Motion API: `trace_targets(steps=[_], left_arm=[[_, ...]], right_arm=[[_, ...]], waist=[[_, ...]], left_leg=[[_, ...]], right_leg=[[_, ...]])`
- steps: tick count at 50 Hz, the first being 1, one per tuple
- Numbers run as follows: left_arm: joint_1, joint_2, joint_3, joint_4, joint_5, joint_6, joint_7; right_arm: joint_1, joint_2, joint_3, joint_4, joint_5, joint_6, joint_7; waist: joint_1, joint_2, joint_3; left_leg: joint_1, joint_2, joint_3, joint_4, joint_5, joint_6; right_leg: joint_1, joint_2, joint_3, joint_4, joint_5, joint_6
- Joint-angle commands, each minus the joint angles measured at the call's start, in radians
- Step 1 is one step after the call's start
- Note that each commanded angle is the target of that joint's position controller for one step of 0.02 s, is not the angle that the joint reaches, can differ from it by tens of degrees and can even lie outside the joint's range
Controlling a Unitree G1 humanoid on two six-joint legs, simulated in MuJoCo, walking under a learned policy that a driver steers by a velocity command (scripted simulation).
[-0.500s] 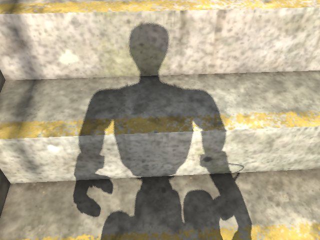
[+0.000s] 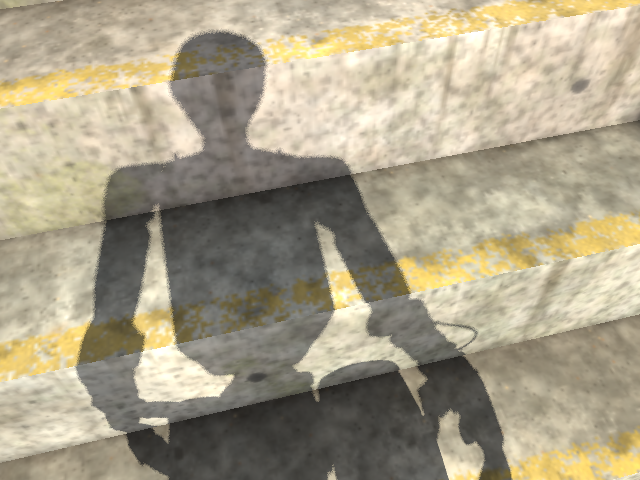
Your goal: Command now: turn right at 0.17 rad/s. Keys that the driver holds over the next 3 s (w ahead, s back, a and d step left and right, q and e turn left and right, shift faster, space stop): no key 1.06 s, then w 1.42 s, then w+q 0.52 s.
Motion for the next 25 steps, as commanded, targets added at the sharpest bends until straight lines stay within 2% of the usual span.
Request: trace_targets(steps=[1, 2, 3, 4, 5, 6, 7, 8, 9, 10, 11, 12, 13, 14, 15, 16, 17, 18, 19, 20, 21, 23, 24, 25], left_arm=[[-0.001, 0.173, 0.065, 0.062, -0.031, -0.043, -0.012], [-0.098, 0.084, 0.043, 0.042, -0.016, -0.028, 0.002], [-0.159, 0.026, 0.029, 0.027, -0.004, -0.018, 0.023], [-0.096, -0.005, 0.019, 0.028, 0.029, -0.017, 0.026], [-0.094, -0.009, 0.017, 0.031, 0.025, -0.03, 0.038], [-0.11, -0.005, 0.015, 0.024, 0.017, -0.046, 0.047], [-0.207, -0.035, -0.014, -0.018, -0.001, -0.066, 0.029], [-0.302, 0.013, -0.004, -0.065, -0.004, -0.076, 0.024], [-0.306, 0.079, 0.017, -0.089, -0.002, -0.094, 0.02], [-0.251, 0.124, 0.037, -0.086, 0.004, -0.104, 0.025], [-0.182, 0.123, 0.04, -0.044, 0.012, -0.108, 0.016], [-0.145, 0.104, 0.037, -0.018, 0.018, -0.108, 0.0], [-0.118, 0.07, 0.033, -0.002, 0.014, -0.095, -0.019], [-0.069, 0.043, 0.029, 0.037, -0.007, -0.081, -0.042], [0.02, 0.024, 0.031, 0.085, -0.032, -0.064, -0.061], [0.116, 0.056, 0.052, 0.113, -0.02, -0.049, -0.073], [0.184, 0.046, 0.073, 0.066, 0.03, -0.036, 0.067], [0.107, -0.002, 0.051, 0.07, 0.017, -0.03, 0.105], [0.05, 0.016, 0.049, 0.06, 0.018, -0.024, 0.121], [0.017, 0.017, 0.049, 0.052, 0.017, -0.023, 0.126], [0.017, 0.028, 0.05, 0.048, 0.01, -0.023, 0.127], [0.034, 0.041, 0.057, 0.059, 0.003, -0.022, 0.128], [0.04, 0.04, 0.061, 0.063, -0.003, -0.02, 0.129], [0.043, 0.035, 0.062, 0.066, -0.002, -0.017, 0.129]], right_arm=[[0.084, 0.037, 0.024, -0.016, 0.004, -0.012, -0.029], [0.114, 0.041, 0.036, 0.015, 0.009, -0.011, -0.025], [0.138, 0.025, 0.037, 0.047, 0.012, -0.008, -0.025], [0.109, -0.05, 0.016, 0.045, 0.02, 0.0, -0.045], [0.06, -0.066, 0.015, 0.05, 0.024, 0.004, -0.055], [0.018, -0.069, 0.019, 0.047, 0.014, 0.003, -0.06], [-0.019, -0.033, 0.034, 0.035, 0.02, 0.005, -0.036], [0.012, -0.036, 0.041, 0.039, 0.008, 0.017, -0.013], [0.049, -0.063, 0.026, 0.059, -0.01, 0.013, 0.005], [0.018, -0.079, 0.02, 0.04, -0.021, 0.01, 0.02], [0.017, -0.062, 0.025, 0.046, -0.035, 0.0, 0.021], [0.016, -0.044, 0.036, 0.032, -0.031, -0.004, 0.018], [-0.007, -0.023, 0.047, 0.011, -0.023, 0.003, 0.012], [-0.03, -0.005, 0.056, -0.004, -0.006, 0.005, 0.007], [-0.06, 0.015, 0.066, -0.016, 0.006, 0.004, 0.001], [-0.074, -0.006, 0.072, -0.034, 0.007, 0.002, -0.01], [0.047, 0.113, 0.097, 0.01, 0.078, 0.029, -0.113], [0.062, 0.083, 0.097, 0.031, 0.072, 0.03, -0.147], [0.057, 0.071, 0.093, 0.026, 0.061, 0.025, -0.161], [0.057, 0.05, 0.092, 0.02, 0.046, 0.019, -0.164], [0.075, 0.03, 0.087, 0.018, 0.04, 0.017, -0.163], [0.099, 0.03, 0.084, 0.009, 0.036, 0.003, -0.158], [0.121, 0.035, 0.085, 0.009, 0.033, 0.003, -0.16], [0.145, 0.046, 0.086, 0.01, 0.03, 0.004, -0.161]], waist=[[-0.07, -0.222, -0.089], [-0.09, -0.079, -0.093], [-0.095, -0.014, -0.068], [-0.068, 0.039, -0.068], [-0.063, 0.013, -0.05], [-0.064, -0.02, -0.047], [-0.115, 0.009, -0.048], [-0.141, -0.045, -0.067], [-0.146, -0.047, -0.031], [-0.11, -0.082, -0.018], [-0.095, -0.059, 0.018], [-0.079, -0.056, 0.05], [-0.062, -0.06, 0.072], [-0.048, -0.05, 0.086], [-0.016, -0.039, 0.092], [0.056, -0.034, 0.071], [0.058, -0.121, -0.013], [0.036, 0.015, 0.041], [0.015, 0.006, 0.071], [0.008, 0.0, 0.049], [0.003, 0.008, 0.044], [0.001, 0.001, 0.034], [-0.002, -0.004, 0.033], [-0.008, -0.006, 0.04]], left_leg=[[-0.439, -0.096, -0.13, 0.624, 0.031, 0.07], [-0.439, -0.055, -0.108, 0.614, 0.009, 0.066], [-0.452, -0.023, -0.1, 0.567, 0.023, 0.049], [-0.454, 0.002, -0.101, 0.484, 0.059, -0.003], [-0.45, 0.011, -0.093, 0.421, 0.051, -0.028], [-0.416, 0.014, -0.075, 0.356, 0.011, -0.049], [-0.269, 0.054, -0.004, 0.2, -0.126, -0.098], [-0.039, 0.042, 0.108, 0.086, -0.148, -0.116], [0.113, 0.047, 0.159, -0.071, -0.148, -0.138], [0.199, 0.03, 0.203, -0.169, -0.157, -0.159], [0.223, 0.041, 0.172, -0.247, -0.144, -0.176], [0.192, 0.057, 0.145, -0.375, -0.151, -0.177], [0.143, 0.062, 0.156, -0.569, -0.195, -0.173], [0.13, 0.064, 0.168, -0.783, -0.187, -0.161], [0.118, 0.054, 0.166, -0.935, -0.153, -0.132], [0.1, 0.029, 0.144, -0.926, -0.15, -0.076], [0.275, 0.09, 0.1, -0.956, 0.073, 0.015], [0.199, 0.084, 0.073, -0.979, 0.002, 0.028], [0.172, 0.08, 0.073, -1.014, -0.028, 0.02], [0.204, 0.083, 0.076, -1.023, -0.003, 0.022], [0.228, 0.085, 0.075, -1.031, 0.006, 0.023], [0.282, 0.091, 0.072, -1.057, -0.002, 0.029], [0.3, 0.096, 0.074, -1.06, -0.003, 0.031], [0.307, 0.098, 0.076, -1.062, -0.016, 0.033]], right_leg=[[0.392, -0.112, 0.703, -0.882, -0.199, -0.2], [0.354, -0.118, 0.722, -0.905, -0.228, -0.207], [0.332, -0.121, 0.702, -0.93, -0.227, -0.196], [0.368, -0.152, 0.682, -0.974, -0.13, -0.2], [0.371, -0.136, 0.614, -0.98, -0.094, -0.178], [0.351, -0.111, 0.51, -0.976, -0.059, -0.158], [0.321, -0.093, 0.376, -1.012, -0.024, -0.072], [0.184, -0.034, 0.182, -1.041, 0.096, -0.042], [0.137, -0.005, 0.096, -1.073, 0.141, -0.027], [0.19, 0.0, 0.065, -1.092, 0.196, -0.036], [0.272, -0.033, 0.093, -1.062, 0.2, -0.053], [0.387, -0.072, 0.119, -1.027, 0.197, -0.074], [0.512, -0.11, 0.169, -1.012, 0.19, -0.114], [0.609, -0.129, 0.204, -0.984, 0.14, -0.132], [0.694, -0.125, 0.23, -0.982, 0.093, -0.119], [0.785, -0.115, 0.239, -1.008, 0.142, -0.109], [0.803, -0.12, 0.185, -1.031, 0.483, -0.079], [0.828, -0.093, 0.138, -1.052, 0.487, -0.051], [0.855, -0.092, 0.128, -1.048, 0.476, -0.036], [0.883, -0.092, 0.126, -1.061, 0.498, -0.032], [0.897, -0.092, 0.123, -1.07, 0.501, -0.03], [0.894, -0.092, 0.106, -1.095, 0.489, -0.027], [0.887, -0.094, 0.102, -1.106, 0.484, -0.023], [0.877, -0.093, 0.1, -1.11, 0.475, -0.023]])
Next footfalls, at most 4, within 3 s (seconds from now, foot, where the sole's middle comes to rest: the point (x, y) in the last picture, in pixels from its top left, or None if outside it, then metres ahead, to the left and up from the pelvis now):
0.30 left None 0.13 0.13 -0.62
1.78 left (272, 460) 0.38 0.12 -0.38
2.28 right None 0.35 -0.12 -0.40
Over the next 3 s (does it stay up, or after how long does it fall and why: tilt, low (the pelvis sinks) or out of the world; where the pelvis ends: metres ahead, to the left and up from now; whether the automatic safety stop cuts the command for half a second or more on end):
stays up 0.43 -0.06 0.38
